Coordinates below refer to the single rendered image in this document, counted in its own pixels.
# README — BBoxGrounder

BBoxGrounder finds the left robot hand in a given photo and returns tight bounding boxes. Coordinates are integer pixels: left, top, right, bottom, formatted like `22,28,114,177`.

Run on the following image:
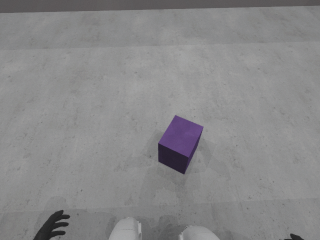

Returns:
33,210,70,240

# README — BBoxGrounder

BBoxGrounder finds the left robot thigh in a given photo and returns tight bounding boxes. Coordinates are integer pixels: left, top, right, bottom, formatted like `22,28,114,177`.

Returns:
108,218,142,240

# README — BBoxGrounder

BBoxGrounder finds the robot thigh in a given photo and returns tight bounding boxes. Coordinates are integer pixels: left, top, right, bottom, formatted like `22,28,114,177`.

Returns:
178,226,220,240
108,218,142,240

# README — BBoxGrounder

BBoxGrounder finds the right robot thigh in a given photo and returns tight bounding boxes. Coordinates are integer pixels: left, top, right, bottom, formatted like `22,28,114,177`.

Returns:
178,226,220,240

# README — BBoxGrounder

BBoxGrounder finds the carton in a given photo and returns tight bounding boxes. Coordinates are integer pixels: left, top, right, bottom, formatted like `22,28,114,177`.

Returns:
158,115,204,174

